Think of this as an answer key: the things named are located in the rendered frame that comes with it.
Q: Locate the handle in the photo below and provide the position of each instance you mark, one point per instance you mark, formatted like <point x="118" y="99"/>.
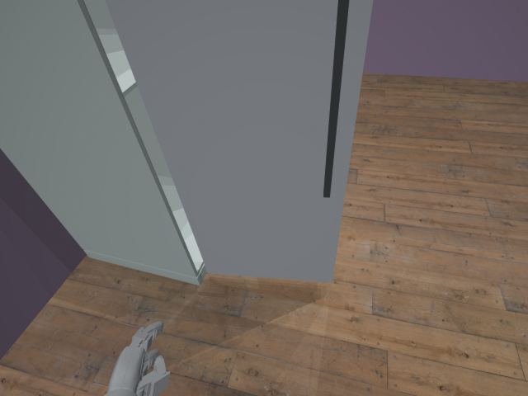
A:
<point x="341" y="30"/>

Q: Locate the left robot hand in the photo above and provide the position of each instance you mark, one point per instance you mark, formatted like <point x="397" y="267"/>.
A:
<point x="131" y="368"/>

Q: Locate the fridge door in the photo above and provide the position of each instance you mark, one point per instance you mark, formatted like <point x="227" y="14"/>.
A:
<point x="238" y="93"/>

